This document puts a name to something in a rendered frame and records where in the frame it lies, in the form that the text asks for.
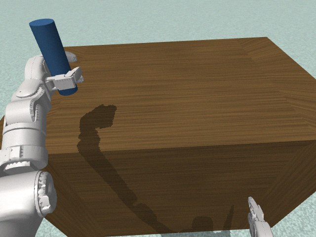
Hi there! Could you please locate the right robot hand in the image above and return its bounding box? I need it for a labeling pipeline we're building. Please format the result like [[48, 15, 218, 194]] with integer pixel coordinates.
[[248, 197, 274, 237]]

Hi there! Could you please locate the left robot arm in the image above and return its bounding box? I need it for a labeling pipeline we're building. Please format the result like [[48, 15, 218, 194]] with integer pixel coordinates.
[[0, 79, 57, 237]]

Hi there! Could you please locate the can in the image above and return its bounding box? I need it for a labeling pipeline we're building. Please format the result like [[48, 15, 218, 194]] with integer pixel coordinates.
[[29, 19, 78, 96]]

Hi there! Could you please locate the left robot hand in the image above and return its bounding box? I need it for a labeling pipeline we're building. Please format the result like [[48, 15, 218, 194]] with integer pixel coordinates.
[[24, 51, 84, 96]]

